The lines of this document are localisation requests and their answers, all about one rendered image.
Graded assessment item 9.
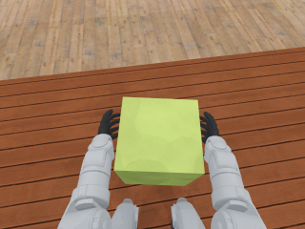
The left robot upper arm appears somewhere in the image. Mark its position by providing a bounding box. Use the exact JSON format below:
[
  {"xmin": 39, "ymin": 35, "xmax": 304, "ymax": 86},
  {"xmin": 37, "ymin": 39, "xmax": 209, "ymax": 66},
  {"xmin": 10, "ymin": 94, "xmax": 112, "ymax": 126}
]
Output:
[{"xmin": 58, "ymin": 207, "xmax": 112, "ymax": 229}]

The right robot hand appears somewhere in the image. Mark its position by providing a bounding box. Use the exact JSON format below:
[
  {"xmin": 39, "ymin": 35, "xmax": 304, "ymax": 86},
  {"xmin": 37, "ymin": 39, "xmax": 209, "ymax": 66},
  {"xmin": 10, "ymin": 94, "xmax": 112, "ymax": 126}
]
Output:
[{"xmin": 199, "ymin": 112, "xmax": 220, "ymax": 144}]

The right robot thigh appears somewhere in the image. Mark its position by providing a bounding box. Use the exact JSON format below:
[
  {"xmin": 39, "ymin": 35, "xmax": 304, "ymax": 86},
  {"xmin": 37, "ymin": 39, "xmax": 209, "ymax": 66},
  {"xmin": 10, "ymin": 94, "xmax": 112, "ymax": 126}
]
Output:
[{"xmin": 171, "ymin": 201, "xmax": 206, "ymax": 229}]

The robot left shin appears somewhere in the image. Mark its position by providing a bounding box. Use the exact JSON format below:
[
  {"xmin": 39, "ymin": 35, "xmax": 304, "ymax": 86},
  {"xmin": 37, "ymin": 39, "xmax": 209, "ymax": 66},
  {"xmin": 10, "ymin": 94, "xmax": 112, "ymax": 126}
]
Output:
[{"xmin": 117, "ymin": 198, "xmax": 133, "ymax": 207}]

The left robot hand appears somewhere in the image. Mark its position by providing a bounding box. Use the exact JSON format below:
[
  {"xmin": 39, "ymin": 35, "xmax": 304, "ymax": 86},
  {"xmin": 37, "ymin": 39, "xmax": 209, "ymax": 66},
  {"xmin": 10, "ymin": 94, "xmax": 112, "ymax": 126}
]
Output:
[{"xmin": 97, "ymin": 109, "xmax": 121, "ymax": 140}]

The robot left forearm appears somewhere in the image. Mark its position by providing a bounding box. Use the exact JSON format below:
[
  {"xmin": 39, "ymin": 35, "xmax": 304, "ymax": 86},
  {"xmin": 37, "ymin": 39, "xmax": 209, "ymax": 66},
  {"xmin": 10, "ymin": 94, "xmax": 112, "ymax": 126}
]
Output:
[{"xmin": 57, "ymin": 134, "xmax": 115, "ymax": 229}]

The carton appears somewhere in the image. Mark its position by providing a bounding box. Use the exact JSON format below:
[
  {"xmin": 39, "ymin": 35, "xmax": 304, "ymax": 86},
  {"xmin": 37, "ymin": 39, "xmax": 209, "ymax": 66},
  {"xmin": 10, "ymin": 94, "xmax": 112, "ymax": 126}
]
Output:
[{"xmin": 113, "ymin": 96, "xmax": 205, "ymax": 186}]

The robot right forearm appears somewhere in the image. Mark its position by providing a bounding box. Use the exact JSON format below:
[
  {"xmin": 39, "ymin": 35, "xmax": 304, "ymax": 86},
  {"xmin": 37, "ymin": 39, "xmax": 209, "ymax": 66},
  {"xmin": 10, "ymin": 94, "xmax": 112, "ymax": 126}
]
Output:
[{"xmin": 204, "ymin": 135, "xmax": 263, "ymax": 221}]

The right robot upper arm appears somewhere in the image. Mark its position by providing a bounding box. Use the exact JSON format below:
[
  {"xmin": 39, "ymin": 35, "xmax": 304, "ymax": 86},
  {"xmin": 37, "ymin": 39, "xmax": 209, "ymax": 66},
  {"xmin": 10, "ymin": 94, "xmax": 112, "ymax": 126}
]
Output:
[{"xmin": 211, "ymin": 208, "xmax": 267, "ymax": 229}]

